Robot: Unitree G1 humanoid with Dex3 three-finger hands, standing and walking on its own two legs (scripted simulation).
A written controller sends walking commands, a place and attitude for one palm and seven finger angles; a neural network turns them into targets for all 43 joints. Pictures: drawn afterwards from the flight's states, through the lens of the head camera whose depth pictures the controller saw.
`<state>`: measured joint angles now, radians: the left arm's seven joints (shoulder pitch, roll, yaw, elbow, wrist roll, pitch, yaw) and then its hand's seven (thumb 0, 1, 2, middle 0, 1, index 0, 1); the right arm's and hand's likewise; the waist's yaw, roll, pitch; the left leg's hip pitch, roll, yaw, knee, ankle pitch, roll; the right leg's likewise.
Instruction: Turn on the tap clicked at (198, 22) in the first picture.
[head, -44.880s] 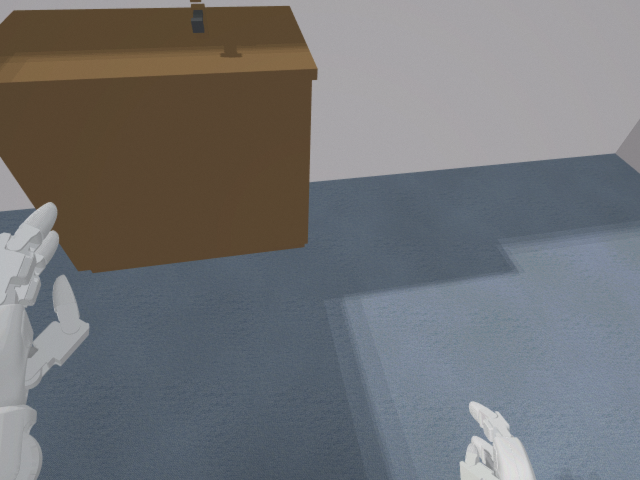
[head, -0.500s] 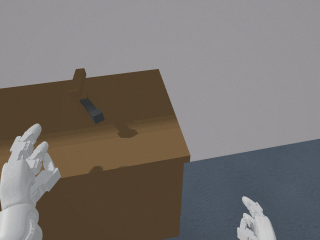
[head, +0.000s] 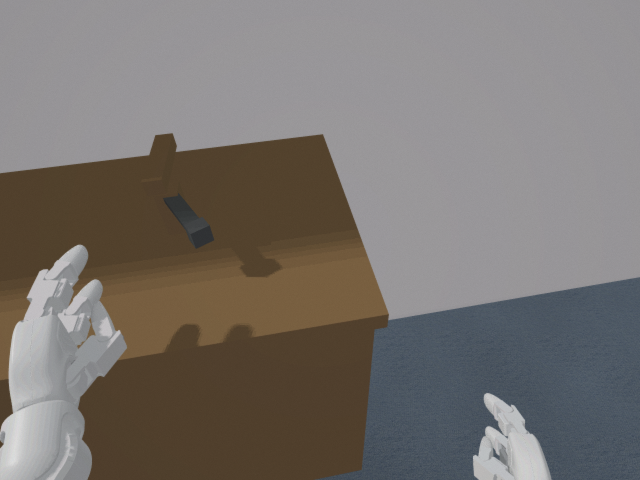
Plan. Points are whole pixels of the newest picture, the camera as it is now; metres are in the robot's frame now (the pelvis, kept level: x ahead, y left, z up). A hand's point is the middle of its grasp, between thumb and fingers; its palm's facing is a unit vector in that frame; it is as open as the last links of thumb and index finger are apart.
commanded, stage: reach beside the lever's end, fingers flat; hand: left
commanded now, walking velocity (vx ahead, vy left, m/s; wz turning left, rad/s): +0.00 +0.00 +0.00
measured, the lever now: (199, 232) +0.39 +0.23 +0.12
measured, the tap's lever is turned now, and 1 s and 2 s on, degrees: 27 27 27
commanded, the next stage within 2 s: none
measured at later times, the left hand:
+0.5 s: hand (108, 315) +0.23 +0.27 +0.14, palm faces +0.53 -0.84 -0.12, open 7.4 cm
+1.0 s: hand (120, 294) +0.27 +0.28 +0.13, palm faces +0.53 -0.84 -0.11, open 7.6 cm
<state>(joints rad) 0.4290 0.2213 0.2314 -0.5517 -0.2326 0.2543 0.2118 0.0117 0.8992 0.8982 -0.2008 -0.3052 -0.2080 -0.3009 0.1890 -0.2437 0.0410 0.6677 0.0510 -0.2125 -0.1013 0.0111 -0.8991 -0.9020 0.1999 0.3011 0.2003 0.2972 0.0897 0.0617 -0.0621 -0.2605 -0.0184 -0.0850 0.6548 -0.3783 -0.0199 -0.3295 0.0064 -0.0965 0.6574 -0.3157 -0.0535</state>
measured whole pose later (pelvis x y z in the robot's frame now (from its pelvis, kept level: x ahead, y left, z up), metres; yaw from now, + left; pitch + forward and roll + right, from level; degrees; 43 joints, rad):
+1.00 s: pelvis +0.00 +0.02 +0.01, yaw -1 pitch +1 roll +0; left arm 0.13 0.24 0.32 -0.15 -0.19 0.14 0.21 0.01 0.90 0.90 -0.17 -0.23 -0.18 -0.22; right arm 0.17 -0.24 0.03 0.70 0.04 -0.14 -0.12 0.01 -0.90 -0.90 0.20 0.30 0.20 0.30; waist 0.06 0.04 -0.03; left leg -0.27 -0.03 -0.05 0.61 -0.35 0.00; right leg -0.34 0.00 -0.07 0.61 -0.28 -0.03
